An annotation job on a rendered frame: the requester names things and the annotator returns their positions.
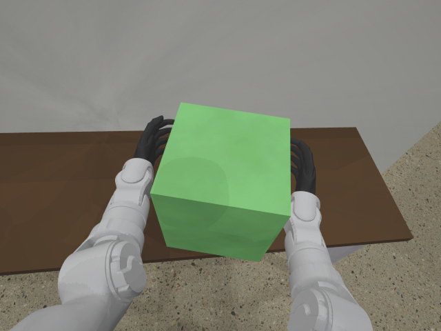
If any robot right forearm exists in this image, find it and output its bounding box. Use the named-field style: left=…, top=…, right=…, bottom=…
left=283, top=191, right=359, bottom=305

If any robot left forearm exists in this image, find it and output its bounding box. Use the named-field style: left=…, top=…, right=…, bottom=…
left=58, top=158, right=154, bottom=299

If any left robot upper arm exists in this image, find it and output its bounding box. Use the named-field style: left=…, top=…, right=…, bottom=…
left=9, top=239, right=147, bottom=331

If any table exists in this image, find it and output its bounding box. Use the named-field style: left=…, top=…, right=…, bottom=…
left=0, top=127, right=413, bottom=276

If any robot right hand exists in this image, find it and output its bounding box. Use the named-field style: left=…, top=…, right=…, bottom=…
left=290, top=138, right=316, bottom=195

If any carton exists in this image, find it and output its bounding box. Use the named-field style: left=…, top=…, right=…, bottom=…
left=150, top=102, right=291, bottom=262

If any robot left hand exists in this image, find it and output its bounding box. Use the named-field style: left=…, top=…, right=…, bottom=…
left=133, top=115, right=175, bottom=166

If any right robot upper arm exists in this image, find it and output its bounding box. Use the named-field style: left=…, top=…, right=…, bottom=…
left=287, top=288, right=373, bottom=331

